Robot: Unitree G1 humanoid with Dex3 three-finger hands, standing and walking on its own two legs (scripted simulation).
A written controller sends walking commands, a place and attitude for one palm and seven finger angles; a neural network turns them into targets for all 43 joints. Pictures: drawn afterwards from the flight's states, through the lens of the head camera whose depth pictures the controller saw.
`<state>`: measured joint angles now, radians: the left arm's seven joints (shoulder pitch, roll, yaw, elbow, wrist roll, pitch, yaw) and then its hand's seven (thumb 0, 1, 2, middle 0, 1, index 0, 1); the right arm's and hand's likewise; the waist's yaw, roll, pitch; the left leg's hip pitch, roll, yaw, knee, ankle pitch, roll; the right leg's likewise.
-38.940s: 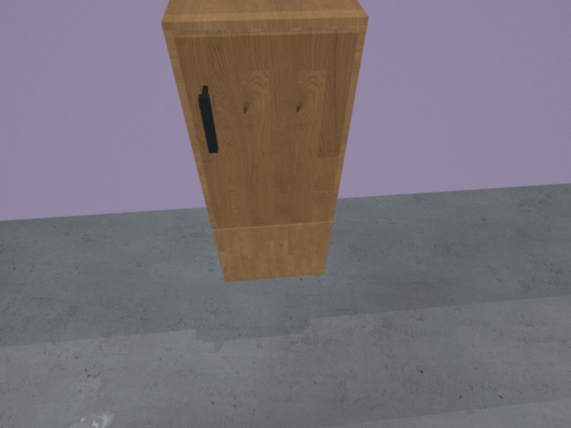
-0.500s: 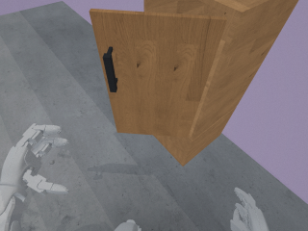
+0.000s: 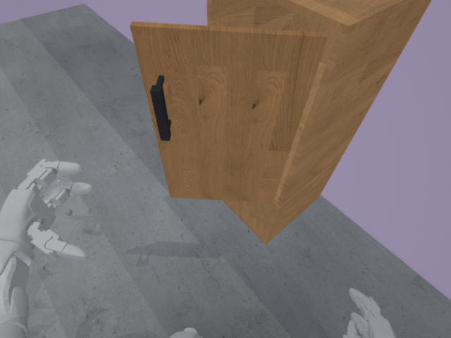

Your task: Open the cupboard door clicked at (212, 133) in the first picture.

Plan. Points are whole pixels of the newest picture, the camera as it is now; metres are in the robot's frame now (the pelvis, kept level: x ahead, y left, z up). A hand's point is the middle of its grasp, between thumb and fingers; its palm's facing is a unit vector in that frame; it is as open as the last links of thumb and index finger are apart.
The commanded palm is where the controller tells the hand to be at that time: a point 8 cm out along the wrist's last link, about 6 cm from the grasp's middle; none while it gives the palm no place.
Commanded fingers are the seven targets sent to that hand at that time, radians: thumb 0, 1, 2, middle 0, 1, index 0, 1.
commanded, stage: raise the hand with hooked fingers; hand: left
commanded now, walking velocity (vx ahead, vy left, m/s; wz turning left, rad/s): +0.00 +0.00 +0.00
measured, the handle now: (163, 109) +0.57 +0.18 +0.06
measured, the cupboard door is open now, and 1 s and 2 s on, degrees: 47 47 47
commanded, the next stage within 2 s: move the hooked fingers beside the handle in 0.30 s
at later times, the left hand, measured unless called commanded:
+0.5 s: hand (69, 211) +0.29 +0.27 +0.08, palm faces +0.05 -1.00 -0.04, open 14.0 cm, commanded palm +0.28 +0.32 +0.08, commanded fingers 0.00 -0.50 0.30 -0.30 -1.20 -0.30 -1.20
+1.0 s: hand (100, 170) +0.38 +0.25 +0.08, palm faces +0.03 -1.00 -0.04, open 14.0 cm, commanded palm +0.35 +0.31 +0.08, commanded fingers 0.00 -0.50 0.30 -0.30 -1.20 -0.30 -1.20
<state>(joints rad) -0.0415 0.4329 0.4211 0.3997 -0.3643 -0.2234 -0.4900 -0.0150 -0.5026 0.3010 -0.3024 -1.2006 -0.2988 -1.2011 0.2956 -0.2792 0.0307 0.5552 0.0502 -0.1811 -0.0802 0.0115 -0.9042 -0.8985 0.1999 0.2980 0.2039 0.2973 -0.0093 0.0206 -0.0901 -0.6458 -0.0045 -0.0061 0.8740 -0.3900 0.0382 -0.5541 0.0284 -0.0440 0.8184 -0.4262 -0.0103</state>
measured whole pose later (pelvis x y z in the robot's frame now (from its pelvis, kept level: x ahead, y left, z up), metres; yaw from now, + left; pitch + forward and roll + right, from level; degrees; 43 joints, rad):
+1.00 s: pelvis +0.01 -0.01 +0.00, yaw -1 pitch +12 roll -2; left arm -0.35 0.48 0.45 0.72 -0.28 -0.29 -0.46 -0.02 -0.50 0.30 -0.30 -1.20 -0.30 -1.20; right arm 0.35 -0.28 0.02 0.60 0.05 -0.09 -0.07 0.01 -0.91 -0.90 0.20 0.30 0.20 0.30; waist -0.05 0.02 -0.09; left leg -0.69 0.01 0.00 0.88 -0.40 0.02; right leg -0.62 0.05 -0.03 0.84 -0.44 -0.03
